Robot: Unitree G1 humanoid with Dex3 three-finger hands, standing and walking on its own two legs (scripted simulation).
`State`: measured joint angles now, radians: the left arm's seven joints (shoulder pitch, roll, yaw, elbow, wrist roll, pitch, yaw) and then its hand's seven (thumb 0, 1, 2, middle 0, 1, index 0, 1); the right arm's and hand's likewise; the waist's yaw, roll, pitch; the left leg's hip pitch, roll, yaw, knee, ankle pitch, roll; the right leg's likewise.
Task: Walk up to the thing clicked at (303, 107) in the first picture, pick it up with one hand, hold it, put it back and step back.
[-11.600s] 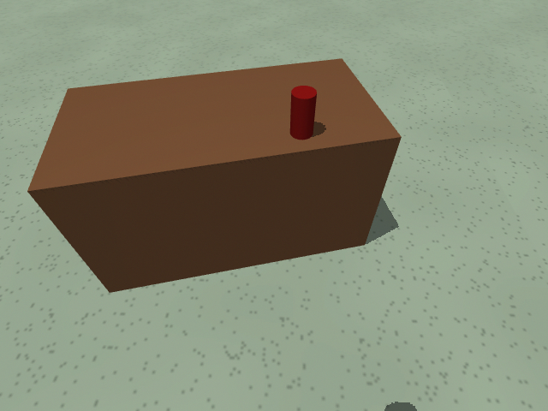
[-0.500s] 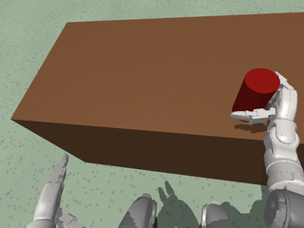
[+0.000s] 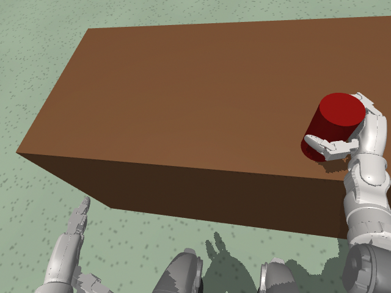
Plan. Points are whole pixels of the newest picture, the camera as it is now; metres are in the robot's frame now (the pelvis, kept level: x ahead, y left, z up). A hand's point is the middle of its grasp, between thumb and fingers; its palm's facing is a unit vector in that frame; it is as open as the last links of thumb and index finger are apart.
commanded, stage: settle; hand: right
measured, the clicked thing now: (328, 130) +0.46 -0.18 +0.01
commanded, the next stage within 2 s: lift in 0.64 s
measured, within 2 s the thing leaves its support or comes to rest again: leaves its support in 0.18 s
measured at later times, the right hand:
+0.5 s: hand (339, 114) +0.46 -0.18 +0.06, palm faces +0.15 +0.99 -0.01, open 10.4 cm
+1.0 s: hand (343, 108) +0.45 -0.18 +0.09, palm faces +0.16 +0.99 -0.01, open 10.5 cm
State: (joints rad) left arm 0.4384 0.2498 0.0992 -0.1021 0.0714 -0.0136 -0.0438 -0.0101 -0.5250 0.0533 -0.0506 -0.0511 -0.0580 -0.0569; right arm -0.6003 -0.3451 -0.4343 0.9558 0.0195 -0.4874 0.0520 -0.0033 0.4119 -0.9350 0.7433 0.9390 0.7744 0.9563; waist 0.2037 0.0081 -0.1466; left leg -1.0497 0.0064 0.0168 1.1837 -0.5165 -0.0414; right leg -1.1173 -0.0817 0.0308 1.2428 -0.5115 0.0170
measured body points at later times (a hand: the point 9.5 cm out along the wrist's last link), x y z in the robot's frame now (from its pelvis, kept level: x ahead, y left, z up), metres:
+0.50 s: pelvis +0.01 +0.00 +0.02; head +0.11 -0.03 +0.46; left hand +0.16 +0.27 +0.02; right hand +0.45 -0.24 +0.06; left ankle +0.02 +0.15 -0.63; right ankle +0.04 -0.13 -0.63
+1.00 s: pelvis +0.01 +0.00 +0.04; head +0.09 -0.02 +0.48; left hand +0.16 +0.26 +0.02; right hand +0.44 -0.23 +0.09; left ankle +0.02 +0.15 -0.63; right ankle +0.04 -0.13 -0.63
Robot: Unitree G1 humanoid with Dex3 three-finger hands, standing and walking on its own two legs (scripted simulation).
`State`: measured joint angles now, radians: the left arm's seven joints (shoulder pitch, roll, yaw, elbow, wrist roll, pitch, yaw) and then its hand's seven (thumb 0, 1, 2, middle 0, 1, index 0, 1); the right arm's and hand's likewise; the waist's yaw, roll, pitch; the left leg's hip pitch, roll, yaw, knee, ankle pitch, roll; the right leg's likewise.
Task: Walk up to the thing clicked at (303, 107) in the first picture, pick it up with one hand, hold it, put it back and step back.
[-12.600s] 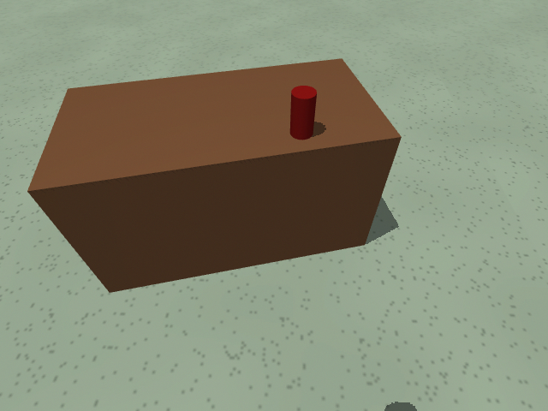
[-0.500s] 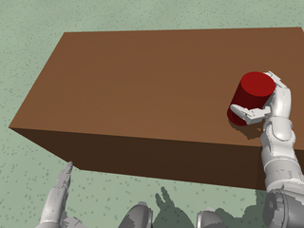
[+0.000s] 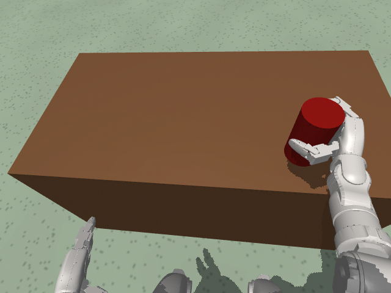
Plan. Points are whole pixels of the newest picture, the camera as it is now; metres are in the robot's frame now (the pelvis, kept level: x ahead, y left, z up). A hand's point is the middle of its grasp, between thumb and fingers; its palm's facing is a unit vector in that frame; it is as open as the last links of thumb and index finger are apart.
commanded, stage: lift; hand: right
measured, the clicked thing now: (310, 134) +0.44 -0.17 +0.04
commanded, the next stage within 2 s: hold in 1.04 s
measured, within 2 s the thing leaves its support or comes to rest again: neither
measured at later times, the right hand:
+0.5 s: hand (329, 130) +0.39 -0.17 +0.12, palm faces +0.15 +0.99 -0.02, open 10.5 cm
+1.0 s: hand (341, 137) +0.35 -0.16 +0.16, palm faces +0.15 +0.99 -0.01, open 10.6 cm
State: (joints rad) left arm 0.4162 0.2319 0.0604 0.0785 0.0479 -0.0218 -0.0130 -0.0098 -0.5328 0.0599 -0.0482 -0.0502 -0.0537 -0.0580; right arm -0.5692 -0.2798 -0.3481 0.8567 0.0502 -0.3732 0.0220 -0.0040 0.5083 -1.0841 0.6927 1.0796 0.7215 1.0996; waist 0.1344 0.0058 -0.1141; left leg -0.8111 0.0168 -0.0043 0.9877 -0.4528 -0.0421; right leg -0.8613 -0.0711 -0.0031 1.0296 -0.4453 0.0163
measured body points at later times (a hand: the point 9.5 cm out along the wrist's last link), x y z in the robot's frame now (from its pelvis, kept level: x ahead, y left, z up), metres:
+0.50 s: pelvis +0.01 +0.01 +0.03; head +0.04 +0.01 +0.48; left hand +0.17 +0.27 -0.01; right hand +0.38 -0.22 +0.13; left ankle +0.01 +0.15 -0.67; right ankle +0.03 -0.13 -0.67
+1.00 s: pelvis +0.01 +0.01 +0.05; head +0.01 +0.02 +0.50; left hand +0.17 +0.27 -0.01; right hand +0.34 -0.22 +0.16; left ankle +0.01 +0.15 -0.67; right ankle +0.03 -0.13 -0.67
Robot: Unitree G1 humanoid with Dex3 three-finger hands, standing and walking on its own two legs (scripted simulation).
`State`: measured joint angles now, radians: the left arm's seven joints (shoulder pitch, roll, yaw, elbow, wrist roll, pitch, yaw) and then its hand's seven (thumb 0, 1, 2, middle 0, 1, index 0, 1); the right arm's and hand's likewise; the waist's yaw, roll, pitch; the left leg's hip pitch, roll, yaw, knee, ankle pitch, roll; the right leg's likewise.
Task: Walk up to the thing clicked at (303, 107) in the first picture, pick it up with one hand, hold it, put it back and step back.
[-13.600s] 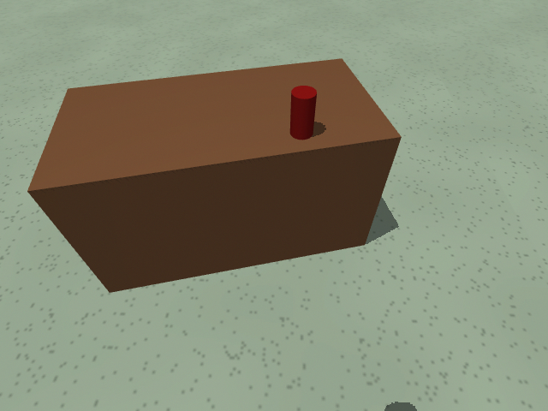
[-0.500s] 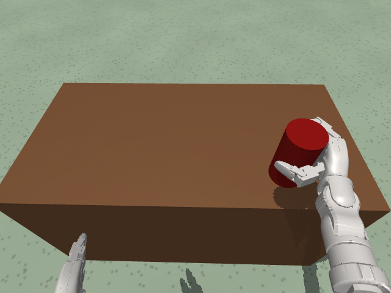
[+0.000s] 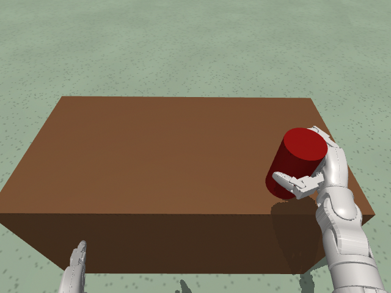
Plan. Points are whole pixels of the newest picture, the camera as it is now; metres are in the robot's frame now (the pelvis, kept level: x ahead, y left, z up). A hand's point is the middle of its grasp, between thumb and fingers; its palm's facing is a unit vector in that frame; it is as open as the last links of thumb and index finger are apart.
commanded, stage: lift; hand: right
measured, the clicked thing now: (292, 166) +0.35 -0.16 +0.10
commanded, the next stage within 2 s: hold in 0.04 s
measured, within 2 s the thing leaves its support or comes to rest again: neither
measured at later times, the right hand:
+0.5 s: hand (302, 163) +0.33 -0.17 +0.13, palm faces +0.13 +0.99 -0.02, open 10.6 cm
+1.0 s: hand (307, 159) +0.32 -0.17 +0.15, palm faces +0.14 +0.99 -0.03, open 10.6 cm
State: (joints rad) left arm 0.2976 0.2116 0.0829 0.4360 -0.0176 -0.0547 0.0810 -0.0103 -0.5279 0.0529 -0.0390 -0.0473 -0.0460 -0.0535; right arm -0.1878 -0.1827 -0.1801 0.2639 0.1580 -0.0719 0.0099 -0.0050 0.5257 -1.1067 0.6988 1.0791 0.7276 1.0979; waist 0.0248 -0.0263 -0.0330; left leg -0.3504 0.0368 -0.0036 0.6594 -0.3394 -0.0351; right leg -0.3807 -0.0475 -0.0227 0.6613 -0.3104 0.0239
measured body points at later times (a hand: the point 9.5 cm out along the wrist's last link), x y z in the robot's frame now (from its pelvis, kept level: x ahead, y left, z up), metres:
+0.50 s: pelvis +0.00 +0.00 +0.01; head -0.01 +0.02 +0.46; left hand +0.16 +0.26 -0.07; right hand +0.31 -0.22 +0.13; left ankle +0.00 +0.14 -0.72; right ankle +0.02 -0.13 -0.72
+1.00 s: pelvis +0.00 +0.01 +0.01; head -0.01 +0.03 +0.46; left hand +0.17 +0.26 -0.07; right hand +0.31 -0.22 +0.15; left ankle +0.00 +0.14 -0.72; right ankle +0.02 -0.13 -0.72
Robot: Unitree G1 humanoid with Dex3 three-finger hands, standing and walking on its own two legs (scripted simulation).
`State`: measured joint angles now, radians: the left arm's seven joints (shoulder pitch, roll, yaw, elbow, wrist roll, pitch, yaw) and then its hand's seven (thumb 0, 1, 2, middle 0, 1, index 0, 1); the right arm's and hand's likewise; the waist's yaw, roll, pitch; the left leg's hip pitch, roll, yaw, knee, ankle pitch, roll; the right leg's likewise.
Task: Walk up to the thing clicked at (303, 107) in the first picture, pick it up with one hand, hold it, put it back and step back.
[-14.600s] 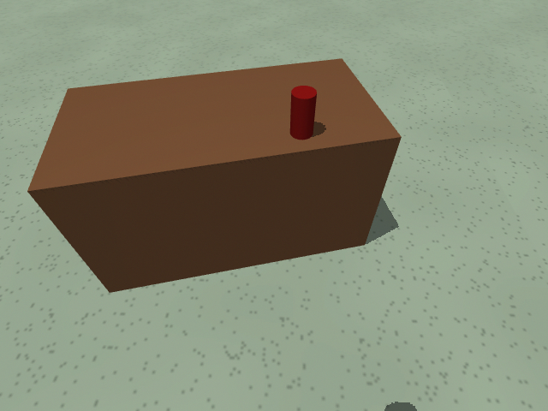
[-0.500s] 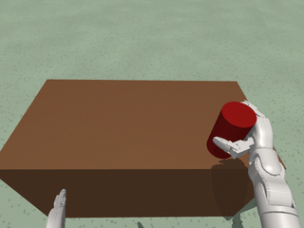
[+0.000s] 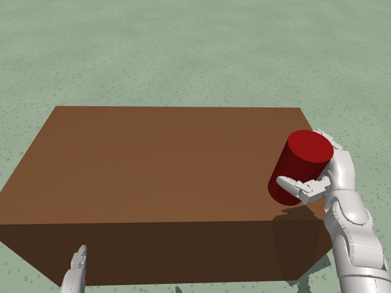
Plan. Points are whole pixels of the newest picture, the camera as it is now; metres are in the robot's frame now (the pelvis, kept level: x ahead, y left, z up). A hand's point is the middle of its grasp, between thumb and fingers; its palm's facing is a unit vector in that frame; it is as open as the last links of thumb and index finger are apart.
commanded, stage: hold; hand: right
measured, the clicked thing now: (296, 170) +0.32 -0.17 +0.12
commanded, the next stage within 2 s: crouch in 1.74 s
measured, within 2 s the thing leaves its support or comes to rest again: neither
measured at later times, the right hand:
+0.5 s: hand (302, 167) +0.32 -0.17 +0.14, palm faces +0.13 +0.99 -0.03, open 10.6 cm
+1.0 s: hand (301, 166) +0.32 -0.17 +0.14, palm faces +0.12 +0.99 -0.03, open 10.6 cm
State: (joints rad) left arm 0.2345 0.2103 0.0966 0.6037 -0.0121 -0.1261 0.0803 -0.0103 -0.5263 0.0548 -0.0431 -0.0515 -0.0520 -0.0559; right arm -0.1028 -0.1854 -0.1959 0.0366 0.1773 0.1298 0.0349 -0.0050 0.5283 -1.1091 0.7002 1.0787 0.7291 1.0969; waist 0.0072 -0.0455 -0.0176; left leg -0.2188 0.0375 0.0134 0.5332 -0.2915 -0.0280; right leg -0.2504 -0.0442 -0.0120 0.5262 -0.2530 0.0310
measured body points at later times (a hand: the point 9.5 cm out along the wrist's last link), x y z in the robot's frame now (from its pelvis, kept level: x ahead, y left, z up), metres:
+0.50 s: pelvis +0.00 +0.00 +0.00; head -0.02 +0.02 +0.45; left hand +0.16 +0.26 -0.08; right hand +0.31 -0.23 +0.14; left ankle +0.00 +0.13 -0.73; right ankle +0.02 -0.14 -0.73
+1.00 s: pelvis +0.00 +0.00 +0.00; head -0.02 +0.02 +0.45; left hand +0.16 +0.26 -0.08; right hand +0.30 -0.22 +0.15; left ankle +0.00 +0.13 -0.73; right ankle +0.02 -0.14 -0.73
